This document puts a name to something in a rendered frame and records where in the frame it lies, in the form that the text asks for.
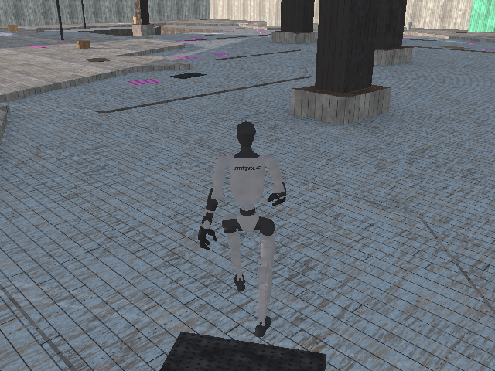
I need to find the robot left forearm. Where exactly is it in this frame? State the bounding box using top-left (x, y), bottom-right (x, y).
top-left (200, 188), bottom-right (218, 229)

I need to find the robot left upper arm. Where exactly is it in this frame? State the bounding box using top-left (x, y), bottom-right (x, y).
top-left (211, 155), bottom-right (230, 200)

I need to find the right robot hand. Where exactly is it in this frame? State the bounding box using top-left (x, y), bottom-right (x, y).
top-left (268, 193), bottom-right (286, 206)

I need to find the left robot hand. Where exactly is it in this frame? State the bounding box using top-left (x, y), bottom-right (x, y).
top-left (198, 227), bottom-right (217, 250)

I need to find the robot right forearm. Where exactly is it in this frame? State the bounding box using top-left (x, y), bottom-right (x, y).
top-left (277, 182), bottom-right (286, 199)

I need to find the robot left thigh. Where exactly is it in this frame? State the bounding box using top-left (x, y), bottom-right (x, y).
top-left (222, 214), bottom-right (241, 249)

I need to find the robot right upper arm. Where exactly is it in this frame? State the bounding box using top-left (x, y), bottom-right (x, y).
top-left (262, 155), bottom-right (285, 193)

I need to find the robot left foot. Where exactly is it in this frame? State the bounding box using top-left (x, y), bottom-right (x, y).
top-left (234, 275), bottom-right (245, 291)

